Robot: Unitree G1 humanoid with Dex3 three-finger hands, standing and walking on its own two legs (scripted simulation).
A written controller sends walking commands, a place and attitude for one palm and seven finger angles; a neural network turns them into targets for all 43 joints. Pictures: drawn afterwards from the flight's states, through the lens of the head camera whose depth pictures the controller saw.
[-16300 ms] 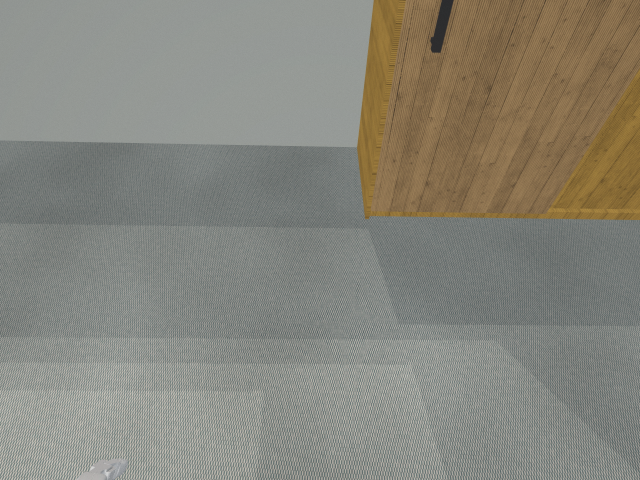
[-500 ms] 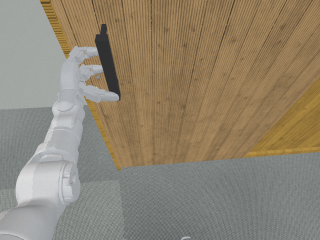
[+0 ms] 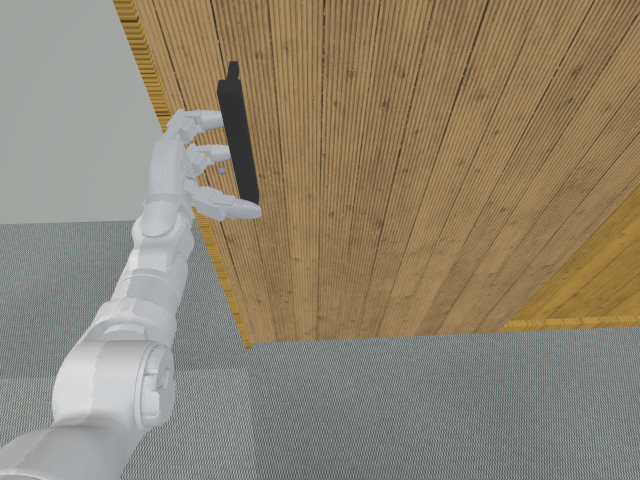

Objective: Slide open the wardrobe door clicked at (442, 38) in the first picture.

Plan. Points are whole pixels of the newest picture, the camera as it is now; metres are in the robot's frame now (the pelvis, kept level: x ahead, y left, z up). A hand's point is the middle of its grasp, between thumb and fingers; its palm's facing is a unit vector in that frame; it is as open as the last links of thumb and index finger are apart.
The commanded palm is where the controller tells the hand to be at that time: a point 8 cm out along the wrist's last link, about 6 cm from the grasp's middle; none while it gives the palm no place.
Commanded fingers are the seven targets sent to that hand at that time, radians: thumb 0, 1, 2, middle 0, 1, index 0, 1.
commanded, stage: slide the fingers in behind the handle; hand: left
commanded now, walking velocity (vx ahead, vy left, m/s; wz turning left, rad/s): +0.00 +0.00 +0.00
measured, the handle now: (242, 140) +0.53 +0.10 +0.12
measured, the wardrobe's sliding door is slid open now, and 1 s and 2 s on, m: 0.00 0.00 0.00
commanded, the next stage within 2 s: grip the handle and tug to test in 1.16 s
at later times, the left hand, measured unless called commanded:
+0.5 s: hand (249, 169) +0.47 +0.08 +0.12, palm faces -0.01 -1.00 +0.01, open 14.0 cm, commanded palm +0.45 +0.14 +0.13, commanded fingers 0.00 -0.50 0.30 -0.30 -1.20 -0.30 -1.20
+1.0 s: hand (256, 165) +0.48 +0.07 +0.12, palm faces +0.00 -1.00 -0.01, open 14.0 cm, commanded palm +0.45 +0.12 +0.13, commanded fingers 0.00 -0.50 0.30 -0.30 -1.20 -0.30 -1.20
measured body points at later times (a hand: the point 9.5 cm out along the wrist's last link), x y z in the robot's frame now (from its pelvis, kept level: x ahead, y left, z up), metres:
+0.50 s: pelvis -0.01 +0.00 +0.00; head +0.05 +0.00 +0.45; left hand +0.47 +0.14 +0.13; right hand +0.03 -0.25 -0.13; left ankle +0.00 +0.12 -0.72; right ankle -0.01 -0.11 -0.72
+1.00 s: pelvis +0.00 +0.00 +0.00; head +0.06 -0.01 +0.45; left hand +0.48 +0.13 +0.12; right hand +0.03 -0.26 -0.13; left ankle +0.00 +0.12 -0.72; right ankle -0.01 -0.11 -0.72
